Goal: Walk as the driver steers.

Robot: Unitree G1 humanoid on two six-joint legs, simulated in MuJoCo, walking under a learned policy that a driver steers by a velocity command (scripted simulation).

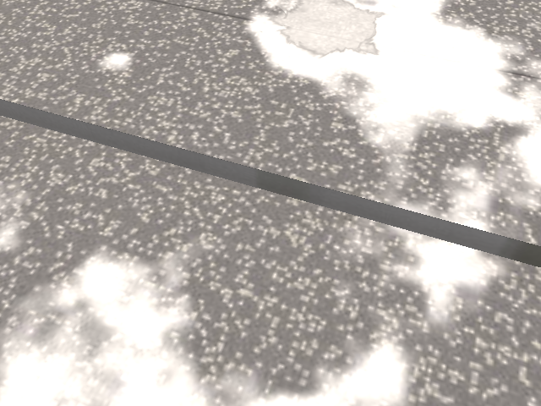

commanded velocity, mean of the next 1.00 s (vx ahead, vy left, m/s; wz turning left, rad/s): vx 0.43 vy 0.00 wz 0.02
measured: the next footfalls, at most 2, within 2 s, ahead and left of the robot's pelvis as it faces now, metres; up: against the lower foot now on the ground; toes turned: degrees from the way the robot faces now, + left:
left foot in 0.14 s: +0.24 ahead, +0.14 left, +0.00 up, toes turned +8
right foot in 0.70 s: +0.58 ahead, -0.03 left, +0.00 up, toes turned -3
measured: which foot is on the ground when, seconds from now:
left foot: up 0.00-0.12, down 0.14-0.72, up 0.74-1.00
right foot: down 0.00-0.14, up 0.16-0.68, down 0.70-1.00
